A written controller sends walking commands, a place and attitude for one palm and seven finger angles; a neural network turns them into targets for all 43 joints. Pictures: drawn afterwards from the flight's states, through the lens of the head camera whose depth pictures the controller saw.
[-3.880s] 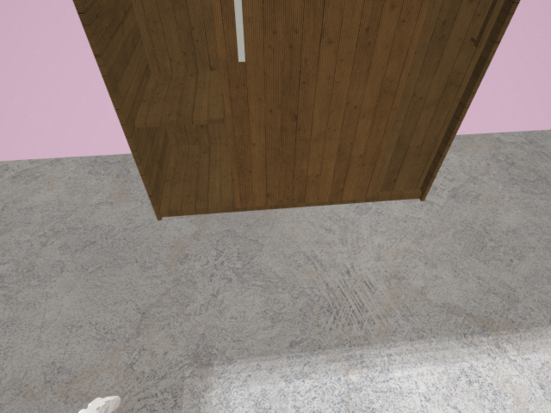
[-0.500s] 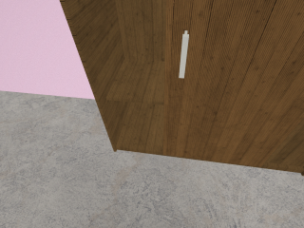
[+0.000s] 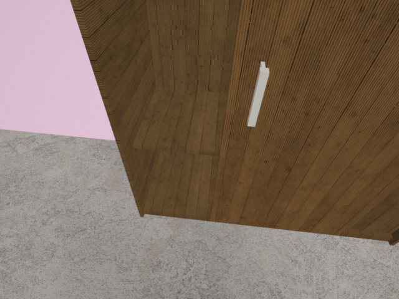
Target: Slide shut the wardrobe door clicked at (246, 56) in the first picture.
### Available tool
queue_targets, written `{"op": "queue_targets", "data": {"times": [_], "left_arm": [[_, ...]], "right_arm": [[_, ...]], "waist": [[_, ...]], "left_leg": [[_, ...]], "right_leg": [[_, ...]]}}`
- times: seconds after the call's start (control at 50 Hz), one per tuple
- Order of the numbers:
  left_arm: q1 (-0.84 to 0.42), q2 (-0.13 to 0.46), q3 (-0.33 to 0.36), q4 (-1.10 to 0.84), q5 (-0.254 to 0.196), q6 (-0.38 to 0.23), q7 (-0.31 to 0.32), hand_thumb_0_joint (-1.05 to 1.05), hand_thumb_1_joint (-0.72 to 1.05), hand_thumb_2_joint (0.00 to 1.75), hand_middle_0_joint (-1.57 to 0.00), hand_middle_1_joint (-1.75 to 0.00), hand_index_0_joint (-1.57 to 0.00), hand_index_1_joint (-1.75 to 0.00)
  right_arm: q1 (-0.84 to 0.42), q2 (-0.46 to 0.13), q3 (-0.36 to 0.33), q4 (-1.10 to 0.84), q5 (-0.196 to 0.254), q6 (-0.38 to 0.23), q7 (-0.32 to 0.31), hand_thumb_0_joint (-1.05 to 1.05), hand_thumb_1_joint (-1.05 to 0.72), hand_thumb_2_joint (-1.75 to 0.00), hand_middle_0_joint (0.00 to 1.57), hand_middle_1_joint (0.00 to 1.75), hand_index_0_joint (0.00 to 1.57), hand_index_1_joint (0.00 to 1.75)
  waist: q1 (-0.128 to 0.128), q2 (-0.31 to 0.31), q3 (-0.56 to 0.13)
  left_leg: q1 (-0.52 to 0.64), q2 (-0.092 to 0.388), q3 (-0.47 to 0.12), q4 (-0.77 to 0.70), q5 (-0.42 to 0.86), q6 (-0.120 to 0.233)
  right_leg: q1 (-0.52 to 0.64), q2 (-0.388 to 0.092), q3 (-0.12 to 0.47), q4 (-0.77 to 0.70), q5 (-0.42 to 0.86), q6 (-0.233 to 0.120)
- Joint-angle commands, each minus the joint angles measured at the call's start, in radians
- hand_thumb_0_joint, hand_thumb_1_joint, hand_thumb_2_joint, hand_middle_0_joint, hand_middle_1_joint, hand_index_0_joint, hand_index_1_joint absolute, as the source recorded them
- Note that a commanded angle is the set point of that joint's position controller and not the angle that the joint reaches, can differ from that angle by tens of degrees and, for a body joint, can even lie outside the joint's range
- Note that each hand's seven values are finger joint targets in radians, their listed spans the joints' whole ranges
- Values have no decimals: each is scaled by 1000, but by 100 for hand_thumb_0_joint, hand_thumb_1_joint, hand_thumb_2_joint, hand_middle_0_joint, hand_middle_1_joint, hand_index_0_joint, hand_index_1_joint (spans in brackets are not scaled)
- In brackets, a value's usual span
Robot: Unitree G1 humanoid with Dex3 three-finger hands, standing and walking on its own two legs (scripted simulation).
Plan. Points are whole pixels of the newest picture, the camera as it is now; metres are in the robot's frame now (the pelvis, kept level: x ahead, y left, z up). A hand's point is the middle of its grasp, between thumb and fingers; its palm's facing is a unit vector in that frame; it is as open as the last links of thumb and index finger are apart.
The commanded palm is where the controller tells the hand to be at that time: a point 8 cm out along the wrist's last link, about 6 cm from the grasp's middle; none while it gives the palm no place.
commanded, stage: take the last steps up to it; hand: right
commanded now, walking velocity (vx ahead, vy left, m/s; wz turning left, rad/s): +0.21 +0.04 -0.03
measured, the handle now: (256, 95) +0.60 -0.11 +0.10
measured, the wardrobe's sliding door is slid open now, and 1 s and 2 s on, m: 0.37 0.37 0.37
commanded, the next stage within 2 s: come to a stop and stand still in 0.16 s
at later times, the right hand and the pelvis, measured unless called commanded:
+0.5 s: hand out of the picture +0.16 -0.20 -0.18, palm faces +0.03 +0.98 -0.19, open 7.3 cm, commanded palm none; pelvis +0.12 -0.02 +0.00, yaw +2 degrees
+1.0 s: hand out of the picture +0.17 -0.15 -0.15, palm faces +0.03 +0.96 -0.28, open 7.3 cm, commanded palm none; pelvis +0.10 +0.04 +0.00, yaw +1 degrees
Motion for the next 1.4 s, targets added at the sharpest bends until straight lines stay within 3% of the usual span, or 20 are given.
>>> {"op": "queue_targets", "data": {"times": [0.0,0.1,0.16,0.18,0.22,0.24,0.3,0.34,0.58,0.62,0.66,0.68,0.86,1.04,1.12,1.14,1.16,1.2,1.28,1.38], "left_arm": [[-54,3,-3,-81,-2,-20,-7,0,90,90,-20,-30,-20,-30],[-128,-10,-12,-108,-5,-40,-7,0,90,90,-20,-30,-20,-30],[-29,11,-14,-68,-1,-56,7,0,90,90,-20,-30,-20,-30],[71,57,-5,-37,3,-64,16,0,90,90,-20,-30,-20,-30],[227,216,26,-14,1,-59,35,0,90,90,-20,-30,-20,-30],[182,203,19,-25,-3,-48,39,0,90,90,-20,-30,-20,-30],[-18,71,-25,-63,-6,-53,57,0,90,90,-20,-30,-20,-30],[-39,78,-18,-72,-6,-51,64,0,90,90,-20,-30,-20,-30],[-96,166,29,-113,6,7,47,0,90,90,-20,-30,-20,-30],[-78,143,27,-111,-3,13,33,0,90,90,-20,-30,-20,-30],[-32,55,12,-141,-18,28,28,0,90,90,-20,-30,-20,-30],[-37,73,16,-138,-15,43,29,0,90,90,-20,-30,-20,-30],[-79,112,17,-124,-3,63,12,0,90,90,-20,-30,-20,-30],[-63,85,-2,-136,-10,39,-1,0,90,90,-20,-30,-20,-30],[100,66,-18,-72,-11,9,13,0,90,90,-20,-30,-20,-30],[127,105,-14,-66,-5,-2,21,0,90,90,-20,-30,-20,-30],[125,173,-2,-75,8,-7,26,0,90,90,-20,-30,-20,-30],[-17,196,-9,-125,11,-2,35,0,90,90,-20,-30,-20,-30],[14,121,-33,-90,-4,-32,53,0,90,90,-20,-30,-20,-30],[151,106,-31,-31,-4,-44,79,0,90,90,-20,-30,-20,-30]], "right_arm": [[83,-120,-14,1,2,-28,-12,0,-90,-90,20,30,20,30],[118,-133,-16,31,-1,-25,-13,0,-90,-90,20,30,20,30],[104,-121,-16,41,11,-16,-14,0,-90,-90,20,30,20,30],[111,-101,-11,40,16,-14,-11,0,-90,-90,20,30,20,30],[105,-56,-1,-6,21,-12,-5,0,-90,-90,20,30,20,30],[70,-79,-11,-19,10,-5,-9,0,-90,-90,20,30,20,30],[48,-51,-8,14,13,29,-10,0,-90,-90,20,30,20,30],[84,-33,-10,13,11,58,-14,0,-90,-90,20,30,20,30],[-57,-117,-35,-132,10,82,-15,0,-90,-90,20,30,20,30],[-5,-164,-39,-118,3,54,-17,0,-90,-90,20,30,20,30],[-33,-305,-52,-141,-2,39,-25,0,-90,-90,20,30,20,30],[-43,-295,-43,-145,2,42,-23,0,-90,-90,20,30,20,30],[-78,-245,-54,-148,8,39,-43,0,-90,-90,20,30,20,30],[-104,-270,-61,-148,-13,53,-24,0,-90,-90,20,30,20,30],[-143,-238,-48,-128,3,62,-18,0,-90,-90,20,30,20,30],[-131,-195,-36,-128,12,65,-13,0,-90,-90,20,30,20,30],[-122,-132,-24,-135,19,69,-8,0,-90,-90,20,30,20,30],[-152,-140,-27,-135,4,68,1,0,-90,-90,20,30,20,30],[-43,-130,-29,-45,-2,63,15,0,-90,-90,20,30,20,30],[-56,-138,-28,-49,2,72,11,0,-90,-90,20,30,20,30]], "waist": [[-6,110,104],[-28,113,82],[22,77,35],[59,5,-34],[95,-272,-143],[79,-167,-77],[-6,-54,74],[-27,-39,35],[-15,-203,-28],[-43,-67,-63],[-34,295,-97],[-36,207,-103],[-50,165,-59],[-49,247,-8],[27,163,-35],[35,20,-26],[39,-235,22],[1,-202,170],[-18,-108,147],[13,-112,83]], "left_leg": [[-48,250,-184,-236,124,115],[12,255,-166,-155,278,111],[-26,186,-110,16,358,60],[-82,145,-80,185,342,28],[-403,1,-30,641,-365,-41],[-413,43,-92,730,-370,-25],[-298,115,-152,658,-200,-65],[-244,91,-134,594,-136,-85],[-177,46,-90,272,-68,-61],[-47,77,-111,16,206,-66],[-9,403,-431,-29,740,79],[-54,412,-383,-35,681,131],[53,316,-305,-38,506,103],[-123,278,-348,-199,-170,92],[-294,174,-262,-139,-319,5],[-337,115,-212,-22,-321,-23],[-386,18,-109,190,-273,-58],[-372,34,-158,419,-166,-52],[-438,13,-172,596,-15,-72],[-476,26,-186,597,-30,-88]], "right_leg": [[-78,-32,-7,-103,71,19],[5,-11,-37,-311,56,9],[243,36,-71,-509,176,-2],[410,-9,-15,-561,259,-21],[629,-400,446,-697,529,-213],[529,-402,397,-714,464,-241],[224,-289,177,-741,750,-157],[234,-251,86,-718,882,-134],[298,-212,52,-598,640,-112],[259,-118,-3,-464,386,-26],[85,61,11,-171,-283,39],[97,58,85,-61,-279,34],[-61,65,133,114,-28,83],[147,68,47,-286,-100,46],[449,93,5,-631,43,27],[457,22,98,-723,-44,10],[349,-156,359,-882,-315,-45],[83,-270,471,-996,-436,-133],[247,-130,247,-918,-50,-62],[421,-186,235,-814,438,-84]]}}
